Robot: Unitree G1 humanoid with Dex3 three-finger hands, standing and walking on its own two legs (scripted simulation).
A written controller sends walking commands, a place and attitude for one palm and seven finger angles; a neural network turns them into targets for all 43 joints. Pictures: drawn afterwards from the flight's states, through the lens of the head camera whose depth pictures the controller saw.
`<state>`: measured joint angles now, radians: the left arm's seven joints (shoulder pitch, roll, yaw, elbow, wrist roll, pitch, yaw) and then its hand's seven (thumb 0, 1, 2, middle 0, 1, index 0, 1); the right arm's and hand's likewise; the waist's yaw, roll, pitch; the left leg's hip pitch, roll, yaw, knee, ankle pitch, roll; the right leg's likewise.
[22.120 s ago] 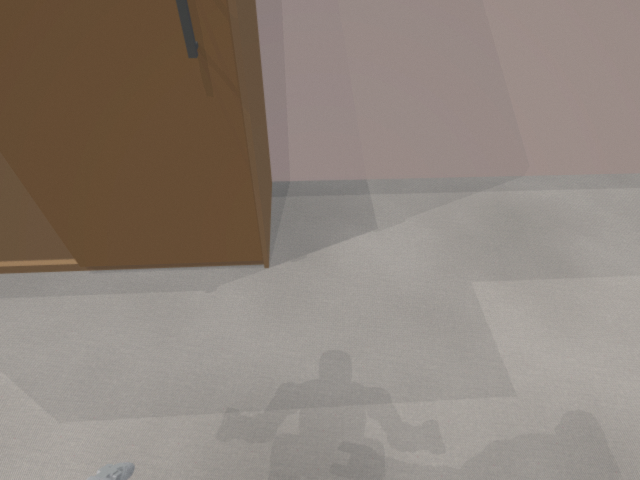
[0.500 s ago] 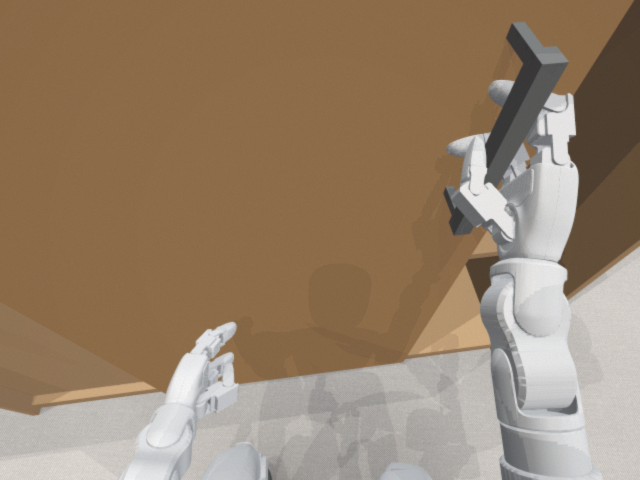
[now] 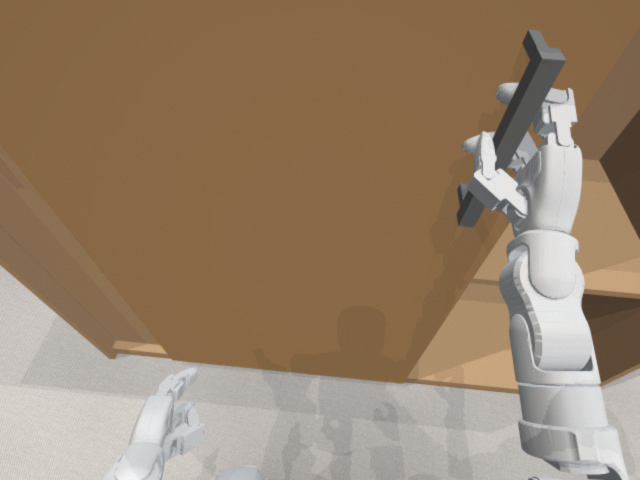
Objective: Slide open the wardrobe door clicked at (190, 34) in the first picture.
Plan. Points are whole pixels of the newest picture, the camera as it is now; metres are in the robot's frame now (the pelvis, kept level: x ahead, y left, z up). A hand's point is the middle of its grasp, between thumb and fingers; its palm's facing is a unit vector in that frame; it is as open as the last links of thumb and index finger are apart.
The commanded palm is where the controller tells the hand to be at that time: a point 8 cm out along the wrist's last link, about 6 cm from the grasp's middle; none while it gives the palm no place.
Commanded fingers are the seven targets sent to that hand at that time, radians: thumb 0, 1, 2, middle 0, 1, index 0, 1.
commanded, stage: step sideways, sliding the door along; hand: right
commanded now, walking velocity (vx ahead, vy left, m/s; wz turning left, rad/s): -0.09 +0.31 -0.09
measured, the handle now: (495, 142) +0.42 -0.18 +0.21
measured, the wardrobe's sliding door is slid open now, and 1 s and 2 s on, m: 0.48 0.49 0.49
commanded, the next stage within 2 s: stop walking and hold the door there in 0.28 s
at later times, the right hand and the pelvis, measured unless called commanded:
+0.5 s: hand (466, 170) +0.37 -0.14 +0.21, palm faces +0.43 +0.89 -0.14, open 7.1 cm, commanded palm +0.33 -0.16 +0.19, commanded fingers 0.00 -0.90 -0.90 0.45 1.40 0.45 1.40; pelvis -0.03 +0.13 -0.01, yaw -1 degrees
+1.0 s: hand (469, 166) +0.37 -0.14 +0.21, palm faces +0.47 +0.87 -0.14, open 6.9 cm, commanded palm +0.33 -0.16 +0.19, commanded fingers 0.00 -0.90 -0.90 0.45 1.40 0.45 1.40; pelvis -0.02 +0.13 +0.00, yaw +1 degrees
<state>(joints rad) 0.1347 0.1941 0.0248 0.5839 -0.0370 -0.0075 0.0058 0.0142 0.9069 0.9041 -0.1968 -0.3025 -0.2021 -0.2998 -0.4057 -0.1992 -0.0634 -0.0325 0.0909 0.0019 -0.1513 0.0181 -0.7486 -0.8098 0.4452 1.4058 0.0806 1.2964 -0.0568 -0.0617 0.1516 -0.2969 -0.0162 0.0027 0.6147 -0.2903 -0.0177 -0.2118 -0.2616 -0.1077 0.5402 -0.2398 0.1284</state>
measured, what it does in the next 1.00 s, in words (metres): steps to the left: left foot, then right foot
